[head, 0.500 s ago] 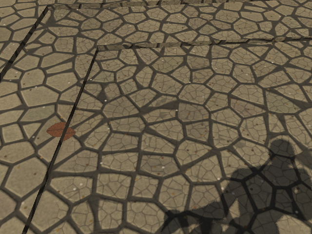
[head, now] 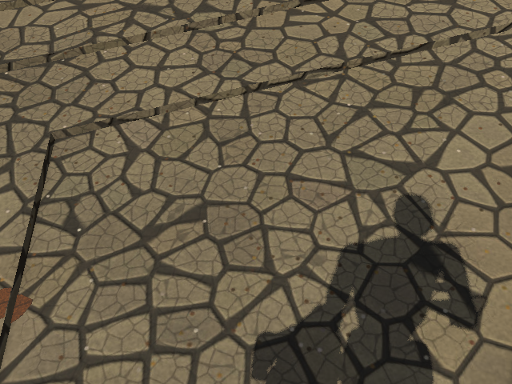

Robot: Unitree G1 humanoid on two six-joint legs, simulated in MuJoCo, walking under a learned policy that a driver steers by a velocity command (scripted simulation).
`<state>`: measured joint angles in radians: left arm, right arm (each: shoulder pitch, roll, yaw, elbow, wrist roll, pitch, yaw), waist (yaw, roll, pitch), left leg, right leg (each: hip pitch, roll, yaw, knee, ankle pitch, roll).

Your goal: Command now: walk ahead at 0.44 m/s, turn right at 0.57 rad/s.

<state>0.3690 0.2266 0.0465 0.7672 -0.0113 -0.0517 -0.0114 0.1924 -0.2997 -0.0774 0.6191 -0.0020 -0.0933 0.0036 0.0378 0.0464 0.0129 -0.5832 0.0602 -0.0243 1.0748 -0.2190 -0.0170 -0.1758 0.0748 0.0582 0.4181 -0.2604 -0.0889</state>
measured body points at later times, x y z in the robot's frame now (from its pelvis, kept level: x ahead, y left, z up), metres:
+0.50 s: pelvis +0.27 +0.03 -0.01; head +0.31 +0.01 +0.44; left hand +0.46 +0.28 -0.11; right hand +0.34 -0.27 -0.10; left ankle +0.33 +0.11 -0.74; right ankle +0.21 -0.10 -0.66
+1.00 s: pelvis +0.45 -0.12 +0.00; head +0.48 -0.16 +0.44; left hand +0.73 +0.03 -0.09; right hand +0.40 -0.43 -0.11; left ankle +0.52 +0.04 -0.66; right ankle +0.43 -0.20 -0.74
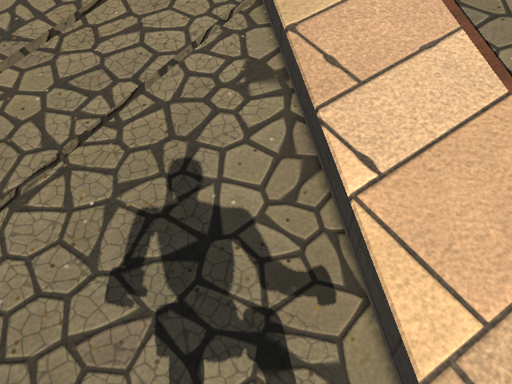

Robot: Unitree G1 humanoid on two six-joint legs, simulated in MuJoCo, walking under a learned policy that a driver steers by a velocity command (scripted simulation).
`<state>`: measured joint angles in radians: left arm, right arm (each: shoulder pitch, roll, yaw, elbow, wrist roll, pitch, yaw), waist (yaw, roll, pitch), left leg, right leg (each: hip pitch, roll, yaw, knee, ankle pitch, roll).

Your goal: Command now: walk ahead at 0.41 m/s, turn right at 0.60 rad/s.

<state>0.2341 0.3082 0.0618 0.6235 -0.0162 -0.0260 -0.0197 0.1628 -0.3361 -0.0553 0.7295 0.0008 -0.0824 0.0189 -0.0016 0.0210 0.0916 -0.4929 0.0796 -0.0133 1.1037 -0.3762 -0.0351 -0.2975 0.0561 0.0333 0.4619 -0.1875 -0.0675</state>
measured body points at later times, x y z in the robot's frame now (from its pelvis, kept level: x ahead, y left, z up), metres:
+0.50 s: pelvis +0.18 +0.05 +0.00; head +0.22 +0.05 +0.44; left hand +0.38 +0.30 -0.11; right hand +0.26 -0.25 -0.10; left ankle +0.27 +0.13 -0.74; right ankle +0.12 -0.08 -0.67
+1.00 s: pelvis +0.29 -0.04 +0.01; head +0.29 -0.09 +0.46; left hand +0.47 +0.18 -0.08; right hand +0.32 -0.37 -0.09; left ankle +0.49 +0.01 -0.69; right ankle +0.16 -0.09 -0.74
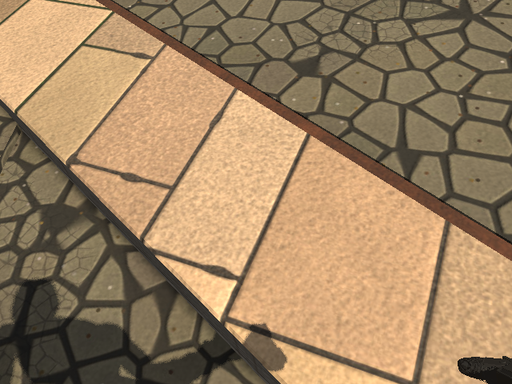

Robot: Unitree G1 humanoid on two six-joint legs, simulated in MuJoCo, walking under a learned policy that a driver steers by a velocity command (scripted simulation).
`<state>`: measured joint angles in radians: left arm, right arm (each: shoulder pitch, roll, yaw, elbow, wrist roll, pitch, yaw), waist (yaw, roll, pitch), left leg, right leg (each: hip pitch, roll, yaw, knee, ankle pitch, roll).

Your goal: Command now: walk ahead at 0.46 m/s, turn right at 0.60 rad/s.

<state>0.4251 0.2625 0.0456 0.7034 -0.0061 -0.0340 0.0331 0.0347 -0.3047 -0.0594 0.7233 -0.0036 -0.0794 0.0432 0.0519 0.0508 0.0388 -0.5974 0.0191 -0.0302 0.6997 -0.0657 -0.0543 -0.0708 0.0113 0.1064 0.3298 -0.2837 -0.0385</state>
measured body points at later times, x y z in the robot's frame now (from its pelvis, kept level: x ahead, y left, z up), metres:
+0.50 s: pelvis +0.23 +0.01 -0.01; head +0.25 +0.00 +0.44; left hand +0.49 +0.11 -0.08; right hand +0.09 -0.20 -0.15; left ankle +0.20 +0.13 -0.75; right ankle +0.25 -0.14 -0.41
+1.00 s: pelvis +0.46 -0.14 +0.15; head +0.46 -0.17 +0.60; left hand +0.50 +0.10 +0.02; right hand +0.61 -0.40 +0.07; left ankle +0.66 -0.02 -0.49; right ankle +0.39 -0.18 -0.59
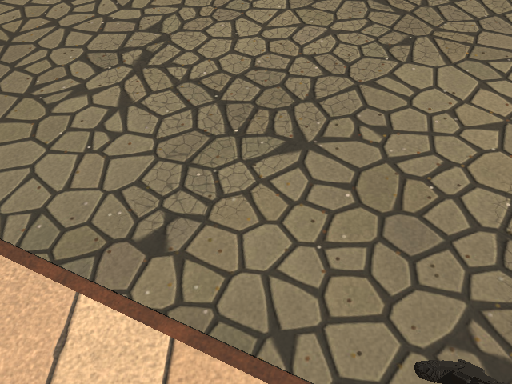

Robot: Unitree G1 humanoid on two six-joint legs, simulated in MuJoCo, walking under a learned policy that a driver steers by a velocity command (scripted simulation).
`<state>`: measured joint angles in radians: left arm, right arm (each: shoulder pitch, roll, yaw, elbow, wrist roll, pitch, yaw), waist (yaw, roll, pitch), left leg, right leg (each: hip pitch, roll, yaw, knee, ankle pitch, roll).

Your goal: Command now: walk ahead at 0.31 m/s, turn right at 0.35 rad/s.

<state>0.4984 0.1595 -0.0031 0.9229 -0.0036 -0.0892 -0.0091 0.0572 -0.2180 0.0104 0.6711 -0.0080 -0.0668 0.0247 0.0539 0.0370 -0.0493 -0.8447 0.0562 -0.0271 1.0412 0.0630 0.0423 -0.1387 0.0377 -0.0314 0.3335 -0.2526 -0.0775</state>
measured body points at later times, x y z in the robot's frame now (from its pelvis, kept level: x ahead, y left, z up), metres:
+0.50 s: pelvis +0.17 +0.02 +0.00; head +0.19 +0.00 +0.45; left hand +0.39 +0.24 -0.10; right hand +0.21 -0.29 -0.12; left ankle +0.25 +0.10 -0.75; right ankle +0.16 -0.14 -0.70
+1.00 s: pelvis +0.33 -0.10 -0.01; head +0.34 -0.14 +0.44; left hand +0.48 +0.15 -0.11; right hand +0.43 -0.42 -0.09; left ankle +0.55 -0.07 -0.72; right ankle +0.17 -0.13 -0.75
